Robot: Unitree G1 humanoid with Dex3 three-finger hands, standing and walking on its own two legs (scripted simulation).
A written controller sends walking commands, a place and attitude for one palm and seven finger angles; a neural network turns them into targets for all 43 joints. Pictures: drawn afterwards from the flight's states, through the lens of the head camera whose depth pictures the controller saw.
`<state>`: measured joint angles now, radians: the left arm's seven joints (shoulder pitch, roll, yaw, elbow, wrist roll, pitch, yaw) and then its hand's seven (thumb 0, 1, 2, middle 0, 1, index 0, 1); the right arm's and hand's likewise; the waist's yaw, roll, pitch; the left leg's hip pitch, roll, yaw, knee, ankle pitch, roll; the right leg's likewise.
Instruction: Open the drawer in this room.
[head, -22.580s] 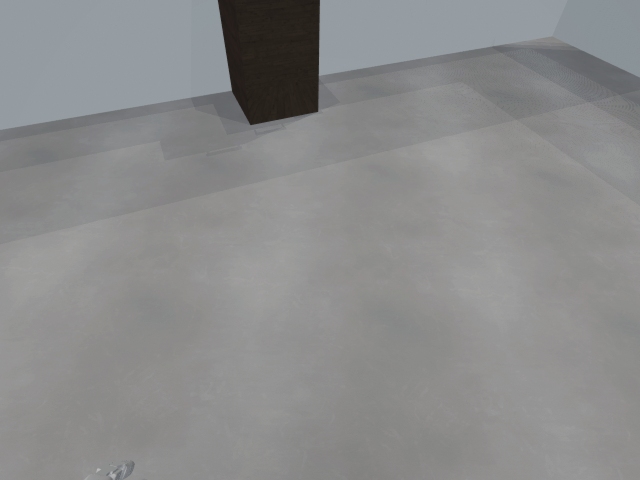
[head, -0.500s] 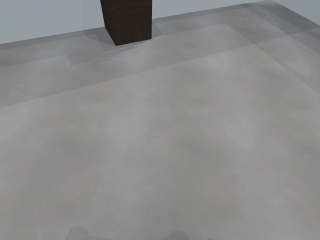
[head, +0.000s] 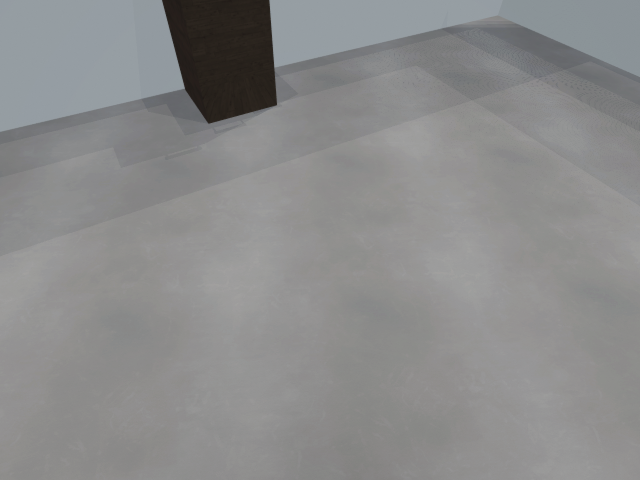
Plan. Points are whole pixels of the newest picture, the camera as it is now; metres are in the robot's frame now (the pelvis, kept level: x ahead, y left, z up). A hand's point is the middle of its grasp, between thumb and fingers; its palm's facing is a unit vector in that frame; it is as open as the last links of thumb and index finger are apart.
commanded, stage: stand and wait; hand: left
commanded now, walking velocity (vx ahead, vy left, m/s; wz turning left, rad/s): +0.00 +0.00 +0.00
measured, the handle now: out of the picture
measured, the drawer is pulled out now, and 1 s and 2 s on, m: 0.00 0.00 0.00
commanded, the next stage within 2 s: turn or walk to find it in 0.54 s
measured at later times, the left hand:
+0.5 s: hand out of the picture -0.01 +0.17 -0.18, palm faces +0.02 -0.98 -0.19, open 7.4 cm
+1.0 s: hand out of the picture -0.02 +0.18 -0.18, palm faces +0.08 -0.97 -0.21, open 7.4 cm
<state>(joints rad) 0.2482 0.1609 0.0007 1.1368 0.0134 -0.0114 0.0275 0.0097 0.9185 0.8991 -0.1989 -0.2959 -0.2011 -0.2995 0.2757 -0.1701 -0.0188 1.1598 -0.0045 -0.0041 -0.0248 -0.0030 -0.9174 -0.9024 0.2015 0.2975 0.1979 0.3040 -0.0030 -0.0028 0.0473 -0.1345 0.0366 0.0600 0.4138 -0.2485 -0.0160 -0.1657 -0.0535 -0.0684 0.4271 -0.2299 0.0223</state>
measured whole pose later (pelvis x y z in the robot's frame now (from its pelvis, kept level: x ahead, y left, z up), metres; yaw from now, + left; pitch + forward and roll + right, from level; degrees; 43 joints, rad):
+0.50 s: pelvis -0.01 +0.00 +0.00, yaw -1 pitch -2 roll +0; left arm 0.27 0.16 0.00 1.14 0.02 -0.01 0.03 0.01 0.91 0.90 -0.20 -0.30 -0.20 -0.30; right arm 0.24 -0.16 -0.02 1.14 0.00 -0.02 -0.02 0.00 -0.91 -0.90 0.20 0.30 0.20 0.30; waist 0.01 -0.01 0.04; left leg -0.14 0.05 0.07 0.42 -0.24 -0.02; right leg -0.16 -0.04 -0.06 0.41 -0.21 0.01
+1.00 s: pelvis -0.02 +0.00 -0.01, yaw +3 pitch -1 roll +0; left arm 0.25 0.17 0.02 1.11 0.02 0.00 0.03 0.01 0.91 0.90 -0.20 -0.30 -0.20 -0.30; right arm 0.23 -0.16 -0.03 1.10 -0.01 0.01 -0.01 0.01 -0.93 -0.90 0.20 0.30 0.20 0.30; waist 0.01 0.00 0.06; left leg -0.23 0.02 0.01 0.51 -0.26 -0.01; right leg -0.23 -0.07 -0.12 0.50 -0.25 0.02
